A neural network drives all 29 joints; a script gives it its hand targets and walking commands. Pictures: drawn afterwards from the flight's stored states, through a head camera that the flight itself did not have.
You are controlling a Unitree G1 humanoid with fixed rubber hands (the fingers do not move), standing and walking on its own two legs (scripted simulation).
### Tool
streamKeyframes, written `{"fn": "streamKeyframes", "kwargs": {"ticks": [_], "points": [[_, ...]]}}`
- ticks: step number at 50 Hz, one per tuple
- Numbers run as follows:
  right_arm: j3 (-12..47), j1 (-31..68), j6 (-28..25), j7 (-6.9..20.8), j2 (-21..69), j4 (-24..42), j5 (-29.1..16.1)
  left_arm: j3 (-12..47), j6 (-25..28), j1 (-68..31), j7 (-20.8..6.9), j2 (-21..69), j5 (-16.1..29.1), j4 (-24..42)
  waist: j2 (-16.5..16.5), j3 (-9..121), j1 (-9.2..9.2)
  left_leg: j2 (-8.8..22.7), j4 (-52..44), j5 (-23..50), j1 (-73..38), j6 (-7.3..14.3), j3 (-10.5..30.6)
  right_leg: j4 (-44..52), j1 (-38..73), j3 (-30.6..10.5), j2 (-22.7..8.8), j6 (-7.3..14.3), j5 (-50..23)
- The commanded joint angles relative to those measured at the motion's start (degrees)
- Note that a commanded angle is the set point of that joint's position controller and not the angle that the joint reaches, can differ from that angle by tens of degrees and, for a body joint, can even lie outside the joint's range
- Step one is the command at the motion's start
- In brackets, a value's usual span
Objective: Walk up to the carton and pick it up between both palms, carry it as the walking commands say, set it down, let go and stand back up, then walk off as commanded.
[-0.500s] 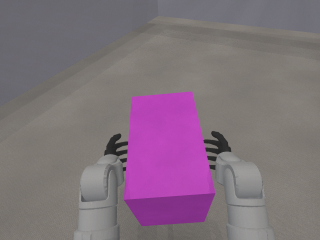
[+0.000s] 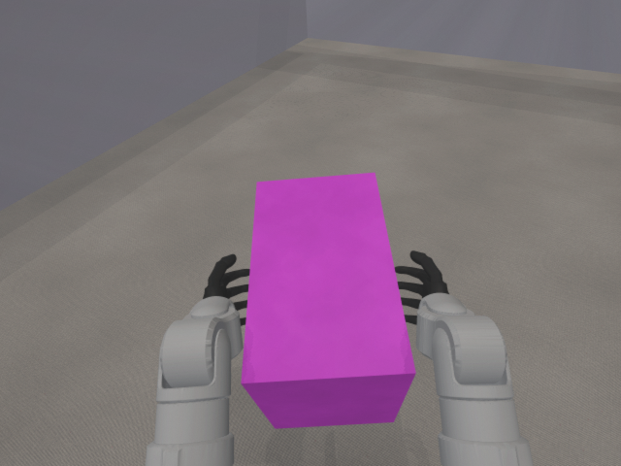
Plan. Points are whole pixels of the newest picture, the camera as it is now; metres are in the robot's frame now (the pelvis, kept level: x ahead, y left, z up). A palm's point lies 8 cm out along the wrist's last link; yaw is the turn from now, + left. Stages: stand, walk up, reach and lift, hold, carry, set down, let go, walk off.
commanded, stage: carry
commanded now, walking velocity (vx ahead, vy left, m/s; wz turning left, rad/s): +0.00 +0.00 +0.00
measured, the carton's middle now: (324, 301) +0.35 +0.01 +0.03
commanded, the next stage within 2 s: hold in 1.26 s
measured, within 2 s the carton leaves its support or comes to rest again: neither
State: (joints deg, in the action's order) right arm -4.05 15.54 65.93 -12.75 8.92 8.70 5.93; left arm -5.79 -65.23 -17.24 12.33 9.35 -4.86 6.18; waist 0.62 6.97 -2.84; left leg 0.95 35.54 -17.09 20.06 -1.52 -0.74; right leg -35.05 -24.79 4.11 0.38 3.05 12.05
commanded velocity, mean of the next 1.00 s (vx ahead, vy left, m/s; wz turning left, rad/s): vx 0.00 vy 0.00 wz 0.00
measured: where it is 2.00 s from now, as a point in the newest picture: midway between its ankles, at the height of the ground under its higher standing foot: outside the picture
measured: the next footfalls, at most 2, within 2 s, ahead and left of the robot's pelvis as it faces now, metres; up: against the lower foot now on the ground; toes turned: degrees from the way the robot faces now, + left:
none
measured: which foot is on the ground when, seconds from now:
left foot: down 0.00-1.00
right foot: down 0.00-1.00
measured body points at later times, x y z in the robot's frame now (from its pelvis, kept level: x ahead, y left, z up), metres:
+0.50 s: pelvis +0.00 +0.00 +0.00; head -0.03 -0.01 +0.45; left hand +0.30 +0.14 +0.09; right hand +0.31 -0.12 +0.08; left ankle +0.02 +0.14 -0.72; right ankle +0.07 -0.08 -0.72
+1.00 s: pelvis +0.00 +0.00 +0.00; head -0.02 -0.01 +0.45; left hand +0.31 +0.14 +0.08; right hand +0.31 -0.12 +0.07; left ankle +0.02 +0.14 -0.72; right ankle +0.07 -0.08 -0.72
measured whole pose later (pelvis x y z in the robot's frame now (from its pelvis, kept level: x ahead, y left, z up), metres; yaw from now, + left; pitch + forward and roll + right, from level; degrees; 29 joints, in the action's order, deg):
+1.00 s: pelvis +0.00 +0.00 +0.00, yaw +0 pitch +2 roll +1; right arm -5.3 15.3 58.5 -12.1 8.8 2.2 6.1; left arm -6.2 -58.3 -18.2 11.8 9.6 -5.9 0.3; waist -0.1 5.8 -2.8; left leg 0.9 35.5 -17.1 20.1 -1.5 -0.7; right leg -35.0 -24.8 4.1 0.4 3.1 12.0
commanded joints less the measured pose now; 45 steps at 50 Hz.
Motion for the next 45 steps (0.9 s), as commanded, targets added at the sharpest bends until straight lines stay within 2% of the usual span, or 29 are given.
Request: {"fn": "streamKeyframes", "kwargs": {"ticks": [1, 5, 6, 7, 8, 9, 10, 11, 12, 13, 14, 15, 16, 18, 19, 22, 26, 28, 30, 31, 32, 34, 35, 36, 39, 42, 43, 44, 45], "points": [[25.18, 21.67, -4.38, 10.21, 53.79, 2.5, -14.19, 28.22, 3.46, -24.67, -12.72, 54.14, 17.37, 6.06, -3.38, 17.1, 3.45, 3.5, -4.74, 4.78, -1.92, 2.85, 3.91, 8.83, 13.14, -9.95, -8.55, 1.06, -6.94], [27.25, 23.52, -3.78, 10.11, 57.07, 4.77, -15.35, 29.6, 3.31, -28.21, -12.86, 55.6, 18.68, 10.65, -6.97, 13.59, 3.5, 1.92, -3.45, 0.73, -0.02, 3.39, 2.55, 13.2, 9.64, -11.65, -9.35, 1.41, 5.12], [21.9, 23.23, -4.74, 10.7, 51.88, -6.41, -11.25, 23.3, 4.25, -25.94, -13.17, 50.98, 13.72, -1.58, -5.28, 14.3, 3.5, 1.3, -3.11, 1.47, -1.15, 3.18, 1.99, 13.59, 9.74, -11.67, -9.79, 1.36, 5.34], [22.26, 23.71, -6.11, 10.83, 52.1, -4.2, -11.81, 24.94, 5.63, -28.17, -13.13, 51.33, 14.8, 1.47, -5.43, 14.27, 3.63, 3.11, -4.82, 2.82, -0.97, 3.03, 3.72, 12.42, 10.78, -11.11, -9.45, 1.72, 2.18], [28.95, 24.37, -5.13, 10.3, 58.79, 9.28, -16.95, 32.28, 4.58, -28.89, -12.93, 58.37, 20.65, 15.1, -5.42, 16.53, 3.49, 2.87, -4.84, 2.88, -1.98, 3.44, 4.16, 11.28, 11.62, -11.39, -8.99, 1.61, -0.25], [19.62, 21.86, -6.54, 10.86, 49.59, -8.7, -9.98, 22.05, 5.88, -23.88, -13.35, 49.67, 12.94, -4.76, -3.8, 17.25, 3.43, 2.73, -3.63, 5.05, -3.29, 2.98, 3.17, 10.36, 11.72, -10.5, -9.0, 1.2, -6.03], [27.99, 28.22, -6.75, 10.86, 57.12, 7.69, -16.96, 29.96, 5.87, -29.26, -12.98, 57.36, 19.04, 10.93, -3.39, 15.03, 3.4, 3.01, -5.04, 2.76, -1.63, 3.37, 4.09, 10.43, 11.24, -10.91, -8.77, 1.29, -2.56], [25.15, 28.27, -6.68, 10.69, 55.31, 2.68, -14.96, 27.27, 5.96, -31.32, -12.81, 54.54, 17.45, 7.76, -5.07, 14.44, 3.54, 3.04, -4.57, 3.31, -1.01, 3.14, 3.75, 11.17, 10.94, -10.72, -8.87, 0.82, -2.01], [18.3, 24.84, -8.28, 11.13, 48.63, -10.24, -9.6, 20.9, 7.25, -27.14, -13.47, 49.54, 12.52, -7.32, -2.63, 14.87, 3.45, 2.87, -5.09, 4.18, -2.24, 3.02, 3.29, 10.05, 10.58, -10.1, -8.8, 1.18, -2.7], [27.82, 28.08, -8.21, 10.73, 57.13, 9.4, -16.87, 30.42, 7.45, -29.69, -13.36, 57.76, 20.05, 12.79, -4.27, 16.16, 3.39, 2.95, -5.09, 3.82, -2.48, 3.4, 3.9, 10.37, 11.17, -10.32, -8.74, 1.14, -1.97], [28.82, 29.57, -6.75, 10.53, 58.19, 9.17, -17.79, 30.18, 6.01, -30.95, -12.8, 57.85, 19.99, 12.99, -4.1, 14.47, 3.38, 3.19, -5.53, 2.05, -0.08, 3.73, 4.49, 10.74, 11.43, -10.82, -8.55, 0.92, 2.56], [21.69, 26.63, -7.92, 10.72, 51.9, -3.84, -12.29, 22.7, 7.29, -28.37, -13.39, 51.71, 14.82, -0.42, -7.68, 15.86, 3.53, 3.36, -4.6, 3.02, -0.96, 3.01, 3.78, 11.18, 12.4, -10.33, -8.95, 1.15, 0.24], [22.12, 23.31, -8.07, 10.98, 52.78, -2.09, -12.77, 25.96, 7.6, -27.55, -13.06, 53.33, 16.22, 3.83, -2.43, 16.86, 3.54, 3.47, -5.18, 4.59, -2.89, 3.16, 4.22, 9.68, 11.9, -10.1, -8.63, 1.05, -2.36], [28.67, 27.51, -8.15, 10.56, 57.69, 8.55, -17.63, 31.56, 7.25, -31.37, -12.83, 57.89, 20.66, 14.16, -2.81, 18.39, 3.5, 3.72, -4.38, 6.04, -2.12, 3.03, 4.23, 8.6, 14.34, -9.51, -8.79, 1.27, -8.02], [23.64, 23.44, -8.14, 10.91, 52.75, -1.52, -13.47, 25.12, 7.32, -25.33, -13.03, 52.41, 15.45, 2.6, -5.5, 18.81, 3.44, 3.45, -4.15, 4.93, -2.5, 3.48, 4.4, 8.45, 14.55, -9.56, -9.01, 1.05, -7.74], [25.51, 25.22, -7.99, 11.08, 56.5, 2.37, -15.09, 28.81, 7.38, -30.18, -13.01, 55.83, 18.27, 9.53, -4.25, 16.44, 3.55, 2.93, -5.1, 3.66, -2.41, 3.86, 4.19, 9.62, 12.06, -9.64, -8.23, 0.84, -1.92], [23.39, 23.44, -7.96, 10.62, 52.79, -3.8, -12.35, 25.01, 6.99, -25.68, -13.38, 52.63, 15.02, -0.32, -6.96, 14.73, 3.67, 2.2, -3.55, 3.52, -0.85, 2.97, 3.02, 11.92, 11.66, -10.39, -9.08, 1.14, -0.93], [25.96, 27.15, -8.54, 10.55, 54.74, 3.3, -15.62, 27.77, 7.83, -28.66, -12.77, 54.68, 17.54, 7.29, -4.15, 14.99, 3.52, 2.62, -4.68, 3.83, -1.58, 3.06, 3.87, 10.69, 10.89, -10.1, -8.79, 1.12, -0.98], [20.67, 26.99, -10.52, 11.12, 49.13, -3.88, -11.78, 22.2, 9.29, -25.41, -13.19, 50.19, 13.03, -3.4, -4.23, 15.3, 3.45, 2.64, -4.69, 2.62, -2.4, 2.88, 2.97, 11.89, 10.19, -9.97, -8.5, 0.72, 2.37], [21.3, 22.12, -10.56, 11.4, 50.71, -5.78, -11.32, 23.65, 10.0, -23.63, -13.49, 52.07, 13.82, -2.44, -4.43, 17.45, 3.56, 2.86, -3.99, 4.79, -4.16, 2.85, 3.18, 10.77, 12.4, -10.41, -8.57, 0.95, -3.07], [24.7, 27.23, -10.78, 11.18, 53.3, 4.66, -15.04, 27.07, 9.93, -27.11, -13.22, 54.74, 16.86, 6.45, -3.29, 16.17, 3.46, 3.4, -5.03, 4.87, -2.85, 3.28, 4.4, 10.33, 12.25, -9.96, -8.19, 1.07, -3.15], [24.47, 24.34, -9.99, 11.65, 53.43, -1.4, -13.95, 25.65, 9.44, -26.0, -13.29, 53.25, 15.29, 2.08, -4.99, 14.77, 3.54, 2.3, -4.31, 1.8, -2.12, 3.08, 2.86, 11.69, 10.8, -11.08, -8.93, 1.2, 0.85], [28.24, 28.04, -9.8, 11.16, 57.12, 7.48, -16.97, 29.79, 8.95, -29.26, -13.13, 57.41, 18.82, 10.55, -4.52, 16.42, 3.54, 3.09, -5.02, 2.95, -1.04, 3.76, 4.06, 10.82, 13.02, -9.84, -8.37, 0.81, 1.26], [21.59, 26.51, -10.25, 11.57, 50.56, -7.28, -11.41, 22.57, 9.99, -28.47, -13.46, 49.93, 13.1, -2.38, -7.09, 16.73, 3.56, 2.19, -3.1, 3.38, -2.31, 3.34, 2.83, 11.83, 11.53, -11.33, -8.97, 0.96, -0.93], [26.95, 30.22, -10.21, 11.07, 55.41, 6.51, -16.63, 27.86, 9.54, -30.78, -13.14, 55.73, 18.4, 9.71, -6.14, 16.44, 3.8, 3.66, -4.25, 5.45, -2.56, 3.79, 4.26, 9.87, 12.94, -9.46, -8.32, 1.34, -6.41], [23.11, 25.19, -10.47, 11.26, 52.04, -4.54, -12.55, 25.9, 9.92, -29.89, -13.2, 52.06, 15.26, 1.57, -2.32, 17.47, 3.56, 2.73, -4.02, 3.87, -2.78, 3.33, 3.19, 9.37, 14.4, -10.93, -9.11, 1.98, -9.76], [27.27, 27.29, -10.4, 11.16, 55.94, 6.12, -16.33, 28.92, 9.44, -29.28, -13.17, 55.85, 18.12, 9.99, -4.79, 17.49, 3.61, 3.34, -4.42, 5.66, -1.64, 3.26, 4.06, 8.23, 15.29, -9.18, -8.72, 1.8, -10.93], [23.17, 23.49, -10.64, 11.82, 52.27, -2.21, -12.76, 25.82, 9.64, -25.86, -13.7, 52.95, 14.84, 1.82, -2.29, 17.25, 3.35, 3.32, -5.45, 5.1, -2.9, 3.56, 3.78, 8.03, 14.3, -9.0, -8.45, 1.62, -8.75], [27.01, 27.06, -10.24, 11.27, 55.55, 6.32, -16.71, 28.81, 9.28, -28.76, -13.16, 55.04, 18.28, 10.31, -3.07, 16.3, 3.37, 3.31, -5.47, 3.43, -1.65, 3.65, 3.81, 9.14, 13.75, -9.54, -8.19, 1.15, -4.85]]}}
